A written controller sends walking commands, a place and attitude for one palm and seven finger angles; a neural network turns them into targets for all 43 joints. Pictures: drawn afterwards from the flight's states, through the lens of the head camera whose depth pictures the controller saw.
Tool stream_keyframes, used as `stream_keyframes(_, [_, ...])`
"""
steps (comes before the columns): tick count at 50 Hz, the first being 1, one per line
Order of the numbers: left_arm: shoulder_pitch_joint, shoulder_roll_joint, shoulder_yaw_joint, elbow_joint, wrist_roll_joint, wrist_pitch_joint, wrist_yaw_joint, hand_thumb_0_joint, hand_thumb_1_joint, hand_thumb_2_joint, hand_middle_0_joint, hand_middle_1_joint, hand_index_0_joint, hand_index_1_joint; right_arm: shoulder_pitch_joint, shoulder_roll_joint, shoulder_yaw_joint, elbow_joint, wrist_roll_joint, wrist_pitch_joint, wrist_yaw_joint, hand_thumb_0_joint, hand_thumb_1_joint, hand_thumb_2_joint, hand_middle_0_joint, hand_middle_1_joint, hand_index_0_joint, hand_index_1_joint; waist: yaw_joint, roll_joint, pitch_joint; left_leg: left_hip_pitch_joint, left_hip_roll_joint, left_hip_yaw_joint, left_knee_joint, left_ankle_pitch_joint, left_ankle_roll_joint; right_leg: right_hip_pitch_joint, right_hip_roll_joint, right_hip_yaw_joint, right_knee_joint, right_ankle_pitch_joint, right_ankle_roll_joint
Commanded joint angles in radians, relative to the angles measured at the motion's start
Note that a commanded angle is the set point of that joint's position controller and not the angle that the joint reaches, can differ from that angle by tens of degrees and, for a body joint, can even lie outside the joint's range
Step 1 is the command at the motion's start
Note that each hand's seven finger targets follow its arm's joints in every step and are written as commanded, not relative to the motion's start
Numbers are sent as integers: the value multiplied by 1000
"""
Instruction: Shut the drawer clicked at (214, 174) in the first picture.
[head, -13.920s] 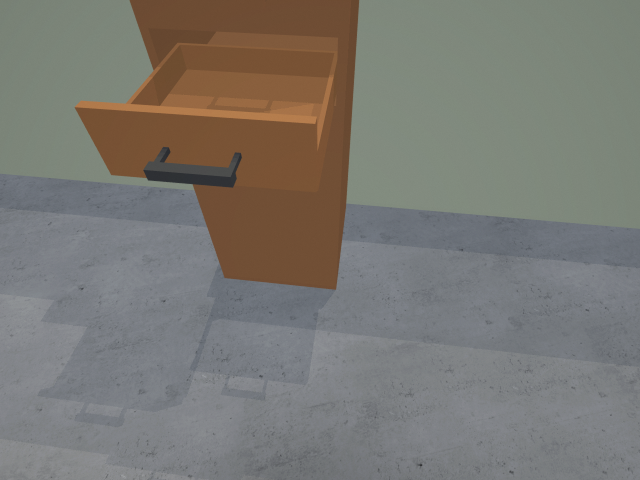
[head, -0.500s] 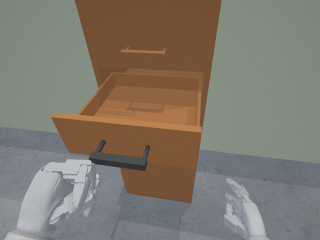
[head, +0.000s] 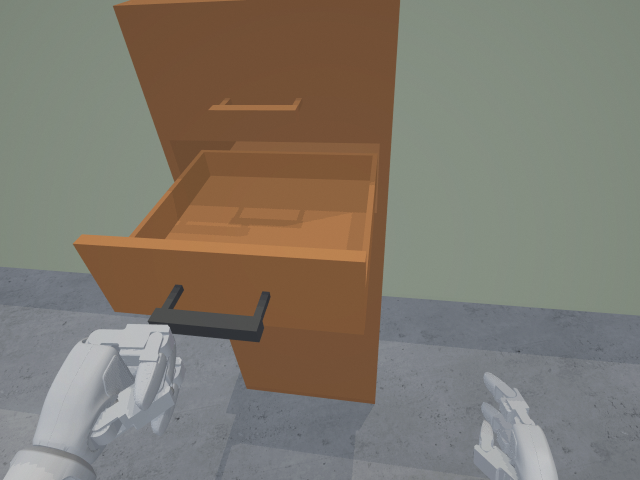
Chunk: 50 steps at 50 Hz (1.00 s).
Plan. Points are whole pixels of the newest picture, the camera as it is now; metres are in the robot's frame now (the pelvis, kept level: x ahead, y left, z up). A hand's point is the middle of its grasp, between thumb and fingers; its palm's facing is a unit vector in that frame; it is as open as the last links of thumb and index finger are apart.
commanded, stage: bring the fist close to the handle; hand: left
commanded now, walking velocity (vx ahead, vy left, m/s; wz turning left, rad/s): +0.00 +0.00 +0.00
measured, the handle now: (213, 310) +0.30 +0.18 +0.09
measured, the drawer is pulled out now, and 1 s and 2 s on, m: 0.30 0.30 0.28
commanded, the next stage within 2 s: push the drawer shut in 1.32 s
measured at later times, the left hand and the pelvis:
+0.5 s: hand (188, 396) +0.16 +0.15 +0.14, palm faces -0.01 -1.00 -0.06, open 3.3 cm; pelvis +0.01 +0.01 -0.01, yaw +1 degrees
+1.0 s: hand (213, 392) +0.19 +0.15 +0.09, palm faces -0.03 -1.00 -0.03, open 3.3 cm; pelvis +0.00 +0.02 -0.02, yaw +0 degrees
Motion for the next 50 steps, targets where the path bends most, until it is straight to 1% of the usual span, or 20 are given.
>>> stream_keyframes(1, [-47,101,114,-168,-17,-86,11,0,900,900,-1400,-1600,-1400,-1600,-179,-69,-32,-194,-5,-74,-5,0,-900,-900,200,300,200,300,7,-132,33,-8,-27,-2,-59,166,50,-71,-67,111,-200,114,81])
stream_keyframes(4, [-30,51,57,-190,-16,-137,9,0,900,900,-1400,-1600,-1400,-1600,-172,-72,-32,-187,-11,-86,5,0,-900,-900,200,300,200,300,-1,-69,2,10,-31,-1,-50,208,50,-65,-62,86,-159,221,78])
stream_keyframes(7, [2,19,6,-168,3,-177,7,0,900,900,-1400,-1600,-1400,-1600,-145,-71,-39,-181,-19,-88,16,0,-900,-900,200,300,200,300,-11,-99,-13,-6,-31,-6,-56,241,51,-58,-56,53,-110,319,77])
stream_keyframes(9, [24,34,11,-139,26,-189,11,0,900,900,-1400,-1600,-1400,-1600,-161,-66,-45,-176,-20,-84,21,0,-900,-900,200,300,200,300,-6,-103,-1,-26,-32,-4,-50,231,51,-62,-53,60,-109,295,71])
stream_keyframes(10, [13,11,-29,-144,40,-198,9,0,900,900,-1400,-1600,-1400,-1600,-148,-64,-44,-182,-24,-80,22,0,-900,-900,200,300,200,300,-14,-109,5,-32,-33,-4,-57,225,54,-75,-54,56,-105,283,70])
stream_keyframes(12, [27,15,-25,-113,53,-207,12,0,900,900,-1400,-1600,-1400,-1600,-155,-56,-49,-182,-25,-69,23,0,-900,-900,200,300,200,300,-13,-123,25,-51,-33,-3,-54,212,53,-82,-54,60,-104,264,69])
stream_keyframes(14, [5,28,-21,-117,65,-215,20,0,900,900,-1400,-1600,-1400,-1600,-165,-56,-48,-184,-27,-57,24,0,-900,-900,200,300,200,300,-12,-94,24,-54,-33,-3,-54,206,53,-85,-49,53,-96,241,61])
stream_keyframes(18, [-7,-15,-61,-113,64,-245,29,0,900,900,-1400,-1600,-1400,-1600,-150,-53,-47,-192,-35,-44,24,0,-900,-900,200,300,200,300,-21,-97,-3,-52,-33,-5,-53,210,53,-94,-49,32,-72,239,61])
stream_keyframes(19, [-7,-11,-50,-117,61,-253,33,0,900,900,-1400,-1600,-1400,-1600,-160,-54,-49,-191,-34,-45,27,0,-900,-900,200,300,200,300,-18,-76,-19,-48,-31,-6,-48,213,51,-89,-45,32,-67,239,58])
stream_keyframes(25, [-1,-50,-107,-42,77,-275,39,0,900,900,-1400,-1600,-1400,-1600,-141,-56,-53,-191,-43,-21,32,0,-900,-900,200,300,200,300,-33,-112,-4,-92,-30,-10,-40,187,51,-119,-47,28,-54,203,59])
stream_keyframes(29, [-24,-25,-87,-2,97,-284,51,0,900,900,-1400,-1600,-1400,-1600,-145,-62,-59,-191,-49,9,30,0,-900,-900,200,300,200,300,-36,-115,4,-117,-31,-13,-35,176,50,-126,-47,30,-45,176,55])
stream_keyframes(33, [-58,-56,-126,-14,95,-314,62,0,900,900,-1400,-1600,-1400,-1600,-127,-60,-59,-208,-54,23,34,0,-900,-900,200,300,200,300,-47,-83,-23,-117,-32,-11,-21,178,49,-142,-48,23,-25,176,55])
stream_keyframes(35, [-98,-49,-115,15,95,-332,76,0,900,900,-1400,-1600,-1400,-1600,-120,-64,-61,-201,-58,28,32,0,-900,-900,200,300,200,300,-57,-109,-16,-132,-32,-17,-16,156,48,-158,-45,26,-27,141,55])
stream_keyframes(37, [-103,-52,-119,33,96,-353,82,0,900,900,-1400,-1600,-1400,-1600,-111,-68,-64,-204,-59,29,32,0,-900,-900,200,300,200,300,-60,-101,-32,-134,-32,-15,-6,154,47,-165,-46,31,-20,137,54])
stream_keyframes(39, [-94,-43,-106,75,102,-364,88,0,900,900,-1400,-1600,-1400,-1600,-112,-70,-66,-197,-61,38,33,0,-900,-900,200,300,200,300,-55,-109,-38,-152,-33,-16,-1,153,46,-163,-45,33,-16,133,52])
stream_keyframes(44, [-135,-49,-122,137,112,-377,89,0,900,900,-1400,-1600,-1400,-1600,-102,-77,-70,-204,-62,55,34,0,-900,-900,200,300,200,300,-67,-107,-40,-175,-33,-12,14,144,43,-182,-47,40,-5,125,51])
stream_keyframes(45, [-135,-70,-144,136,112,-380,88,0,900,900,-1400,-1600,-1400,-1600,-98,-76,-69,-211,-64,57,36,0,-900,-900,200,300,200,300,-68,-100,-40,-176,-36,-10,17,144,44,-188,-47,42,-3,128,51])
stream_keyframes(46, [-141,-58,-130,152,111,-383,91,0,900,900,-1400,-1600,-1400,-1600,-92,-76,-72,-212,-64,59,36,0,-900,-900,200,300,200,300,-69,-117,-49,-184,-34,-10,20,141,43,-189,-47,42,2,125,52])
stream_keyframes(49, [-128,-16,-91,109,114,-400,106,0,900,900,-1400,-1600,-1400,-1600,-97,-74,-71,-216,-66,63,36,0,-900,-900,200,300,200,300,-50,-80,-96,-175,-35,-8,21,167,43,-157,-50,44,12,149,46])
stream_keyframes(50, [-109,-27,-95,97,113,-403,109,0,900,900,-1400,-1600,-1400,-1600,-92,-69,-72,-222,-64,65,39,0,-900,-900,200,300,200,300,-48,-70,-113,-165,-33,-5,20,182,43,-153,-48,41,19,169,46])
